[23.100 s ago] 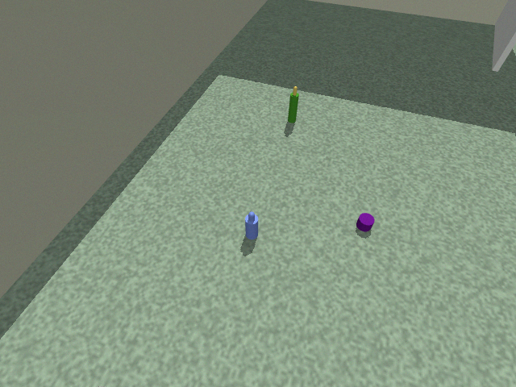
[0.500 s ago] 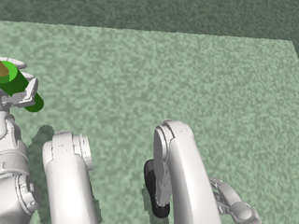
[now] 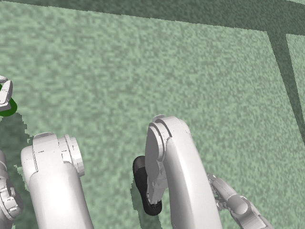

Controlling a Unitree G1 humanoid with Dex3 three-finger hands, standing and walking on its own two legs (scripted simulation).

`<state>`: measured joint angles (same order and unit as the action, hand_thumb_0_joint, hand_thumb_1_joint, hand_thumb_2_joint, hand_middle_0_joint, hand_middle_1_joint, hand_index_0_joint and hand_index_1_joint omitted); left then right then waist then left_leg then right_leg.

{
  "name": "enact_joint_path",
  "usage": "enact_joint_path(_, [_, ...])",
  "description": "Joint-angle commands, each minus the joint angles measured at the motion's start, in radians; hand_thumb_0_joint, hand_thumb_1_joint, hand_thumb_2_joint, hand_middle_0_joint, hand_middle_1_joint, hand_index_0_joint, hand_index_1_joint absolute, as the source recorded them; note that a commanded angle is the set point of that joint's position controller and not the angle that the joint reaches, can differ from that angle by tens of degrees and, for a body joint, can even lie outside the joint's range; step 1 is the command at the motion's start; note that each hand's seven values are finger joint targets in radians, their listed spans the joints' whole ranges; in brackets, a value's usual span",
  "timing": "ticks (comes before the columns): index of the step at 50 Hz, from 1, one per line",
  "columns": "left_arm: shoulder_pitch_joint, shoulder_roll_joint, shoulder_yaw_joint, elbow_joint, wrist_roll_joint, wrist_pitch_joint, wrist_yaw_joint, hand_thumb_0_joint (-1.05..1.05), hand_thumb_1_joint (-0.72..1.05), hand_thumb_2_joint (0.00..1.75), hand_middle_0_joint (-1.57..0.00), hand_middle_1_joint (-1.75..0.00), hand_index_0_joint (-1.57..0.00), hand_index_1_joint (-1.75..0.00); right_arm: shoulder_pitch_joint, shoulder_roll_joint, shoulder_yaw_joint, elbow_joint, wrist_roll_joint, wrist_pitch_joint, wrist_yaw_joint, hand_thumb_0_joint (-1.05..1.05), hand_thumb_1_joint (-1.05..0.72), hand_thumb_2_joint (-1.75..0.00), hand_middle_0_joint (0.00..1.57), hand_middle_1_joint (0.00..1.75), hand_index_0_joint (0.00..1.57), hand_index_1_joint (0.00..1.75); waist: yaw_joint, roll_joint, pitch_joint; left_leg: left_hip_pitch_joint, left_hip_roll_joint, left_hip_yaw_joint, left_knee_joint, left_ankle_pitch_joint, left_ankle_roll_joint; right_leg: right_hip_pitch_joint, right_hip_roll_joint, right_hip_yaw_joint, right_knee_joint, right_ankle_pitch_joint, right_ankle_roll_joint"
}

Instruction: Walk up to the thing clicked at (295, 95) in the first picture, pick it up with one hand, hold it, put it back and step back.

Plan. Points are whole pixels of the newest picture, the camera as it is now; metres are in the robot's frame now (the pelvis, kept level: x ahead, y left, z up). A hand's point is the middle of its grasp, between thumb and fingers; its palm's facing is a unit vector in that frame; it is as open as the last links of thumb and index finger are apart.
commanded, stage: lower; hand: left
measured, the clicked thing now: out of the picture +0.43 +0.29 -0.13
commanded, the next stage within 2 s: loosen in 0.76 s
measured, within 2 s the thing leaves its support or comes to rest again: rests again in 1.32 s
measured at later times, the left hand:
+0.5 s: hand out of the picture +0.43 +0.28 -0.15, palm faces +0.33 -0.95 +0.00, open 6.9 cm
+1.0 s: hand (0, 93) +0.43 +0.28 -0.16, palm faces +0.34 -0.94 +0.01, open 6.9 cm
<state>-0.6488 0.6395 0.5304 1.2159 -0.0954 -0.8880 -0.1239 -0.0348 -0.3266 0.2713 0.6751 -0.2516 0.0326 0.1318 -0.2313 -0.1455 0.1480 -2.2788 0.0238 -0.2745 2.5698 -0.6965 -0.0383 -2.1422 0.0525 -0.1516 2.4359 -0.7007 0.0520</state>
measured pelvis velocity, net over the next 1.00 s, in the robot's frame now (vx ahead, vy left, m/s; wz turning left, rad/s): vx -0.01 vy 0.01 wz -0.05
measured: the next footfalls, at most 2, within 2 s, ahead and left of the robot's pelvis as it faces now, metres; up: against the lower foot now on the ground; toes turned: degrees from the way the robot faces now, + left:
none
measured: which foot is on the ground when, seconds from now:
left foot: down 0.00-1.00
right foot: down 0.00-1.00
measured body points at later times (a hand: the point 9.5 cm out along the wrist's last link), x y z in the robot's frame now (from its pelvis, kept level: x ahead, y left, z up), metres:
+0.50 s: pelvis -0.01 +0.00 -0.01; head +0.22 +0.15 +0.34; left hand +0.41 +0.33 -0.15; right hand +0.13 -0.26 -0.07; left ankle +0.08 +0.13 -0.26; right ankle +0.11 -0.12 -0.26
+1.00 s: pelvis -0.01 +0.01 -0.01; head +0.22 +0.17 +0.34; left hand +0.41 +0.33 -0.16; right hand +0.14 -0.25 -0.06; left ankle +0.08 +0.13 -0.26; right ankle +0.11 -0.12 -0.26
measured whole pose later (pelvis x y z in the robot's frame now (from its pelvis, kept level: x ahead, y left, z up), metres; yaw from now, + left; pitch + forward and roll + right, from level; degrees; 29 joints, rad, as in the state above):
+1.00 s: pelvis -0.01 +0.01 -0.01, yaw -3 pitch +16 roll -16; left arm -0.65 0.76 0.52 1.33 -0.09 -1.00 -0.04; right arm -0.13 -0.36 0.42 0.61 -0.32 0.02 0.15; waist -0.25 -0.23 0.25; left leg -2.25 0.03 -0.35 2.63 -0.70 -0.02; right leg -2.08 0.08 -0.21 2.43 -0.67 0.07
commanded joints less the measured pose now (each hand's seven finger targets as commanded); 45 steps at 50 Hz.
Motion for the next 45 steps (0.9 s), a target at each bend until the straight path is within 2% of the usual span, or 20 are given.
enact_joint_path(1, [-0.242, 0.215, 0.028, -0.169, -0.028, -0.114, -0.002, 0.0, 0.53, 1.27, -1.36, -1.4, -1.36, -1.4, 0.093, -0.311, -0.07, -0.031, -0.008, 0.005, -0.011, 0.0, -0.9, -0.9, 0.2, 0.3, 0.2, 0.3, -0.029, 0.423, -0.677, 0.467, 0.029, 0.104, -0.259, 0.191, 0.02, 0.342, 0.028, -0.09, -0.213, 0.272, -0.069])
enact_joint_path(2, [-0.258, 0.202, 0.014, -0.174, -0.032, -0.12, -0.003, 0.0, 0.54, 1.26, -1.34, -1.39, -1.34, -1.39, 0.088, -0.314, -0.064, -0.033, -0.011, 0.005, -0.011, 0.0, -0.9, -0.9, 0.2, 0.3, 0.2, 0.3, -0.042, 0.421, -0.669, 0.464, 0.03, 0.1, -0.254, 0.203, 0.02, 0.347, 0.029, -0.093, -0.209, 0.286, -0.068])
enact_joint_path(5, [-0.261, 0.241, 0.034, -0.169, -0.031, -0.128, 0.007, 0.0, 0.53, 1.26, -1.35, -1.4, -1.36, -1.4, 0.072, -0.32, -0.053, -0.042, -0.016, 0.009, -0.009, 0.0, -0.9, -0.9, 0.2, 0.3, 0.2, 0.3, -0.035, 0.442, -0.665, 0.475, 0.033, 0.091, -0.258, 0.2, 0.017, 0.343, 0.031, -0.099, -0.205, 0.279, -0.07])
enact_joint_path(6, [-0.258, 0.24, 0.034, -0.149, -0.026, -0.129, 0.011, 0.0, 0.53, 1.27, -1.34, -1.4, -1.35, -1.39, 0.073, -0.324, -0.048, -0.045, -0.018, 0.011, -0.009, 0.0, -0.9, -0.9, 0.2, 0.3, 0.2, 0.3, -0.045, 0.442, -0.652, 0.473, 0.034, 0.086, -0.258, 0.203, 0.016, 0.343, 0.031, -0.104, -0.199, 0.281, -0.069])
enact_joint_path(10, [-0.294, 0.285, 0.034, -0.167, -0.009, -0.154, 0.019, 0.0, 0.54, 1.27, -1.33, -1.38, -1.34, -1.38, 0.051, -0.331, -0.031, -0.053, -0.032, 0.013, -0.01, 0.0, -0.9, -0.9, 0.2, 0.3, 0.2, 0.3, -0.058, 0.467, -0.62, 0.461, 0.036, 0.083, -0.261, 0.147, 0.015, 0.334, 0.033, -0.108, -0.205, 0.245, -0.069])
enact_joint_path(11, [-0.289, 0.301, 0.044, -0.175, -0.008, -0.159, 0.021, 0.0, 0.53, 1.25, -1.34, -1.37, -1.34, -1.37, 0.045, -0.334, -0.029, -0.054, -0.035, 0.015, -0.011, 0.0, -0.9, -0.9, 0.2, 0.3, 0.2, 0.3, -0.049, 0.473, -0.624, 0.466, 0.037, 0.083, -0.259, 0.144, 0.014, 0.334, 0.033, -0.107, -0.202, 0.241, -0.071])
enact_joint_path(16, [-0.297, 0.287, 0.032, -0.141, -0.013, -0.17, 0.036, 0.0, 0.49, 1.26, -1.33, -1.37, -1.33, -1.38, 0.027, -0.345, -0.013, -0.06, -0.046, 0.01, -0.009, 0.0, -0.9, -0.9, 0.2, 0.3, 0.2, 0.3, -0.073, 0.484, -0.596, 0.467, 0.039, 0.074, -0.257, 0.136, 0.01, 0.332, 0.036, -0.12, -0.196, 0.244, -0.07])
enact_joint_path(19, [-0.297, 0.298, 0.026, -0.118, -0.007, -0.172, 0.05, 0.0, 0.49, 1.27, -1.34, -1.38, -1.34, -1.38, 0.013, -0.345, -0.004, -0.068, -0.047, 0.007, -0.006, 0.0, -0.9, -0.9, 0.2, 0.3, 0.2, 0.3, -0.076, 0.442, -0.57, 0.433, 0.039, 0.07, -0.251, 0.098, 0.017, 0.323, 0.039, -0.126, -0.206, 0.219, -0.067])
enact_joint_path(22, [-0.266, 0.275, 0.001, -0.094, -0.006, -0.176, 0.039, 0.0, 0.53, 1.27, -1.35, -1.38, -1.35, -1.38, 0.016, -0.354, 0.002, -0.065, -0.053, 0.007, -0.007, 0.0, -0.89, -0.9, 0.2, 0.3, 0.2, 0.3, -0.084, 0.454, -0.58, 0.468, 0.041, 0.064, -0.246, 0.146, 0.012, 0.338, 0.041, -0.131, -0.196, 0.261, -0.063])
enact_joint_path(24, [-0.255, 0.279, 0.004, -0.093, -0.008, -0.178, 0.039, 0.0, 0.53, 1.26, -1.35, -1.38, -1.35, -1.39, 0.011, -0.353, 0.007, -0.07, -0.054, 0.004, -0.007, 0.0, -0.9, -0.9, 0.2, 0.3, 0.2, 0.3, -0.077, 0.445, -0.583, 0.469, 0.042, 0.062, -0.241, 0.161, 0.013, 0.343, 0.044, -0.131, -0.194, 0.274, -0.064])
enact_joint_path(25, [-0.288, 0.299, 0.006, -0.099, -0.008, -0.18, 0.042, 0.0, 0.53, 1.26, -1.35, -1.37, -1.35, -1.38, 0.004, -0.355, 0.012, -0.073, -0.052, 0.005, -0.006, 0.0, -0.9, -0.9, 0.2, 0.3, 0.2, 0.3, -0.082, 0.451, -0.568, 0.45, 0.041, 0.059, -0.244, 0.142, 0.014, 0.339, 0.044, -0.135, -0.195, 0.256, -0.065])
enact_joint_path(26, [-0.253, 0.29, 0.013, -0.072, -0.01, -0.177, 0.045, 0.0, 0.51, 1.26, -1.34, -1.37, -1.34, -1.37, 0.0, -0.357, 0.01, -0.073, -0.052, 0.005, -0.006, 0.0, -0.9, -0.9, 0.2, 0.3, 0.2, 0.3, -0.072, 0.438, -0.559, 0.448, 0.041, 0.06, -0.243, 0.136, 0.016, 0.337, 0.046, -0.135, -0.196, 0.254, -0.065])
enact_joint_path(28, [-0.256, 0.289, 0.019, -0.082, -0.017, -0.18, 0.052, 0.0, 0.52, 1.26, -1.35, -1.38, -1.35, -1.38, 0.006, -0.358, 0.016, -0.077, -0.056, 0.005, -0.005, 0.0, -0.9, -0.9, 0.2, 0.3, 0.2, 0.3, -0.074, 0.434, -0.573, 0.455, 0.042, 0.058, -0.238, 0.143, 0.015, 0.353, 0.049, -0.138, -0.201, 0.26, -0.063])
enact_joint_path(35, [-0.28, 0.343, 0.033, -0.109, 0.002, -0.198, 0.071, 0.0, 0.5, 1.28, -1.37, -1.4, -1.37, -1.4, -0.024, -0.363, 0.026, -0.085, -0.063, 0.006, -0.007, 0.0, -0.9, -0.9, 0.2, 0.3, 0.2, 0.3, -0.081, 0.474, -0.537, 0.462, 0.05, 0.048, -0.251, 0.12, 0.01, 0.329, 0.052, -0.149, -0.191, 0.238, -0.068])
enact_joint_path(38, [-0.268, 0.334, 0.029, -0.109, 0.005, -0.206, 0.079, 0.0, 0.52, 1.28, -1.37, -1.39, -1.36, -1.4, -0.025, -0.368, 0.027, -0.084, -0.07, 0.003, -0.005, 0.0, -0.9, -0.9, 0.2, 0.3, 0.2, 0.3, -0.087, 0.488, -0.543, 0.487, 0.053, 0.04, -0.254, 0.125, 0.006, 0.323, 0.052, -0.156, -0.185, 0.245, -0.067])
enact_joint_path(39, [-0.295, 0.331, 0.011, -0.106, 0.007, -0.211, 0.079, 0.0, 0.54, 1.29, -1.36, -1.38, -1.35, -1.39, -0.035, -0.37, 0.029, -0.083, -0.069, 0.002, -0.005, 0.0, -0.9, -0.9, 0.2, 0.3, 0.2, 0.3, -0.098, 0.492, -0.524, 0.475, 0.053, 0.038, -0.256, 0.108, 0.006, 0.311, 0.051, -0.159, -0.182, 0.233, -0.067])
enact_joint_path(42, [-0.272, 0.301, 0.0, -0.078, 0.003, -0.207, 0.083, 0.0, 0.55, 1.3, -1.36, -1.39, -1.36, -1.4, -0.024, -0.371, 0.032, -0.081, -0.071, 0.0, -0.003, 0.0, -0.89, -0.9, 0.2, 0.3, 0.2, 0.3, -0.109, 0.463, -0.52, 0.469, 0.052, 0.037, -0.246, 0.117, 0.01, 0.328, 0.052, -0.16, -0.191, 0.25, -0.061])
enact_joint_path(43, [-0.28, 0.314, 0.003, -0.071, 0.0, -0.211, 0.086, 0.0, 0.55, 1.29, -1.37, -1.38, -1.36, -1.39, -0.029, -0.373, 0.035, -0.084, -0.07, 0.001, -0.003, 0.0, -0.89, -0.9, 0.2, 0.3, 0.2, 0.3, -0.107, 0.454, -0.511, 0.447, 0.049, 0.036, -0.246, 0.101, 0.012, 0.325, 0.054, -0.162, -0.193, 0.236, -0.063])
enact_joint_path(44, [-0.251, 0.301, 0.003, -0.071, -0.002, -0.212, 0.084, 0.0, 0.52, 1.21, -1.35, -1.33, -1.36, -1.32, -0.032, -0.368, 0.036, -0.083, -0.072, -0.001, -0.003, 0.0, -0.9, -0.9, 0.2, 0.3, 0.2, 0.3, -0.092, 0.448, -0.531, 0.473, 0.052, 0.038, -0.24, 0.133, 0.011, 0.339, 0.055, -0.159, -0.194, 0.262, -0.061])
enact_joint_path(45, [-0.271, 0.304, -0.005, -0.061, 0.0, -0.213, 0.086, 0.0, 0.44, 1.13, -1.27, -1.25, -1.29, -1.24, -0.03, -0.371, 0.038, -0.085, -0.072, 0.0, -0.003, 0.0, -0.91, -0.9, 0.2, 0.3, 0.2, 0.3, -0.106, 0.45, -0.515, 0.463, 0.051, 0.032, -0.244, 0.126, 0.01, 0.328, 0.055, -0.165, -0.192, 0.252, -0.061])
